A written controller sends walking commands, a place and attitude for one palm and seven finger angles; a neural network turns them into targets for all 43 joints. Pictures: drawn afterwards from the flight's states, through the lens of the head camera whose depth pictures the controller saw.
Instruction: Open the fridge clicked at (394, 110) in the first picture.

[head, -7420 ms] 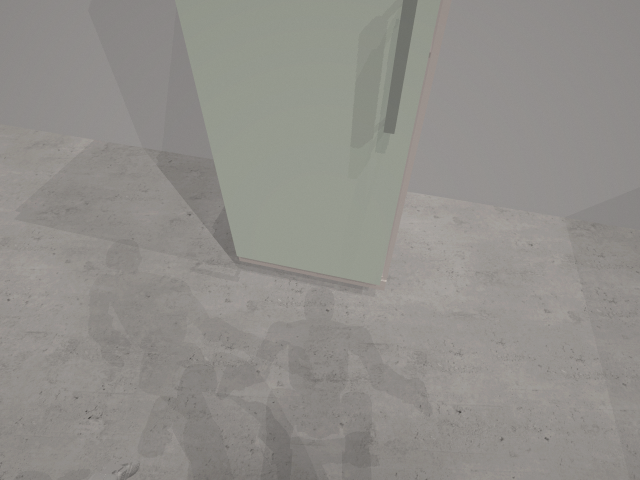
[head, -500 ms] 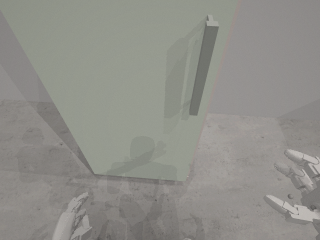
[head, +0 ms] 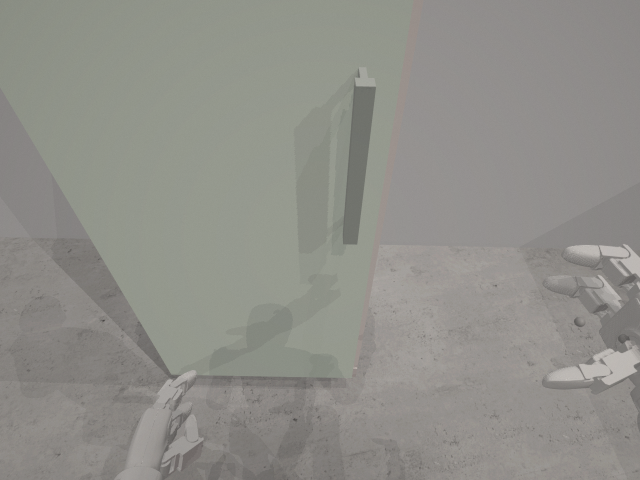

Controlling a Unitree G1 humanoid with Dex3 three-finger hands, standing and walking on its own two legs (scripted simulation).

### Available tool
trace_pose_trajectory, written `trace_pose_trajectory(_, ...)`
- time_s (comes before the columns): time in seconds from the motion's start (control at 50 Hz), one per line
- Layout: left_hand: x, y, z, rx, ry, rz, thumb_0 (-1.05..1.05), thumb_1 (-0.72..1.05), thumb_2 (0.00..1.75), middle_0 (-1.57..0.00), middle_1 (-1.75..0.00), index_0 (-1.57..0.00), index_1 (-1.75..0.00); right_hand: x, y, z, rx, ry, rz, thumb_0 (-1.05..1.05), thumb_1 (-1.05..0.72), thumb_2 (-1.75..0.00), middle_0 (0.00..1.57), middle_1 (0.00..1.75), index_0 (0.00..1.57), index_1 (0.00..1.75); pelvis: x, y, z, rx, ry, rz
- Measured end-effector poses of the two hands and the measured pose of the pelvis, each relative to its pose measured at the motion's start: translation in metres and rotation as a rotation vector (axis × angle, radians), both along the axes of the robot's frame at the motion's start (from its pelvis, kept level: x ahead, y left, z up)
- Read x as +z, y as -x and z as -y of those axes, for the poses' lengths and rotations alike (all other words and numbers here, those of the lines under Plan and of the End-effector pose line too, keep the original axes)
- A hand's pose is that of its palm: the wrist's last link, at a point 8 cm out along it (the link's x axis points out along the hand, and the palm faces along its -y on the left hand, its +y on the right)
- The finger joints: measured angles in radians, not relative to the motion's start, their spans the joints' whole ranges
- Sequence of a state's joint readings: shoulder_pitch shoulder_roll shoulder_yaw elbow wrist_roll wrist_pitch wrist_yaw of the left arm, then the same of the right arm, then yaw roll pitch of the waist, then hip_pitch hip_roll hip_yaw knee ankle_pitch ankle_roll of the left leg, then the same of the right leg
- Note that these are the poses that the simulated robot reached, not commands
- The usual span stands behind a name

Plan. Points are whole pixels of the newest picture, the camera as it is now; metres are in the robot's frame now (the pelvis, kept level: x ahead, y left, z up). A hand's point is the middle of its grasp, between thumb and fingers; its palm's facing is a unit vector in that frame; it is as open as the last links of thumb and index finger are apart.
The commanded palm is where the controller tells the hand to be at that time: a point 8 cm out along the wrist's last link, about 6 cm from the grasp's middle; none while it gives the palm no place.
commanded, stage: raise the hand to about handle height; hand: right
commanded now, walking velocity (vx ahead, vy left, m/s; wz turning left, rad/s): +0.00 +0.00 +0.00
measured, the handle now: (355, 165) +0.53 -0.05 +0.14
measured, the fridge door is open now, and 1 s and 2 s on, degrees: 0 0 0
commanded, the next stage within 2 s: move the hooked fingers beside the handle in 0.72 s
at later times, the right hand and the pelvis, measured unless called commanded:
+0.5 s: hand (578, 293) +0.27 -0.26 +0.16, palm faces +0.09 +0.99 -0.05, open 14.0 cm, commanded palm +0.24 -0.30 +0.17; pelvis +0.00 +0.02 +0.01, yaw +0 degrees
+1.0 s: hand (546, 280) +0.29 -0.23 +0.16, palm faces +0.09 +1.00 -0.03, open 14.0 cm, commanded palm +0.27 -0.27 +0.16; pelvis +0.00 +0.03 +0.00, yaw +0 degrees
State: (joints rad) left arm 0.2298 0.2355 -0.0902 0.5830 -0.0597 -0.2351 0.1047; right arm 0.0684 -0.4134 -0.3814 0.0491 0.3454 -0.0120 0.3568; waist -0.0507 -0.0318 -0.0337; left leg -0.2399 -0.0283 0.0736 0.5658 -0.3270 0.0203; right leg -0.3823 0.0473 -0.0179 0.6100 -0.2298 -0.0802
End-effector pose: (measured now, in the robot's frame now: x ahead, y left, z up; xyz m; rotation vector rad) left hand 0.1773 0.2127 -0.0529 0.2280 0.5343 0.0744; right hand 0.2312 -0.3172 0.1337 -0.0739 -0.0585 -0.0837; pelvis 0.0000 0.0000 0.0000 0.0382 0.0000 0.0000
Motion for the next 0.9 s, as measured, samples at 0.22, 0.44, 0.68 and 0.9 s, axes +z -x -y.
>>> trace_pose_trajectory(0.22, 0.001, 0.011, -0.01, 0.013, -0.004, -0.025, 0.02, 0.9, 0.9, -0.21, -0.3, -0.2, -0.3, 0.029, -0.011, 0.008, -0.014, 0.007, -0.001, -0.01, 0.5, -0.3, 0.3, 1.2, 0.3, 1.2, 0.007, 0.005, -0.007, -0.006, 0.008, 0.035)
trace_pose_trajectory(0.44, 0.002, 0.011, -0.03, 0.033, 0.004, -0.019, 0.02, 0.9, 0.9, -0.21, -0.3, -0.2, -0.3, 0.031, -0.016, -0.003, -0.001, -0.018, -0.026, -0.01, 0.5, -0.3, 0.3, 1.2, 0.3, 1.2, 0.008, 0.003, -0.017, 0.002, 0.012, 0.037)
trace_pose_trajectory(0.68, 0.002, 0.004, -0.04, 0.037, 0.007, -0.011, 0.02, 0.9, 0.9, -0.21, -0.3, -0.2, -0.3, 0.031, -0.016, -0.016, -0.022, -0.021, -0.009, -0.01, 0.5, -0.3, 0.3, 1.2, 0.3, 1.2, 0.007, 0.001, -0.028, 0.003, 0.017, 0.041)
trace_pose_trajectory(0.9, -0.002, 0.002, -0.044, 0.048, 0.021, -0.018, 0.02, 0.9, 0.9, -0.21, -0.3, -0.2, -0.3, 0.029, -0.022, -0.025, -0.013, -0.027, -0.019, -0.01, 0.5, -0.3, 0.3, 1.2, 0.3, 1.2, 0.005, -0.002, -0.033, 0.007, 0.02, 0.032)
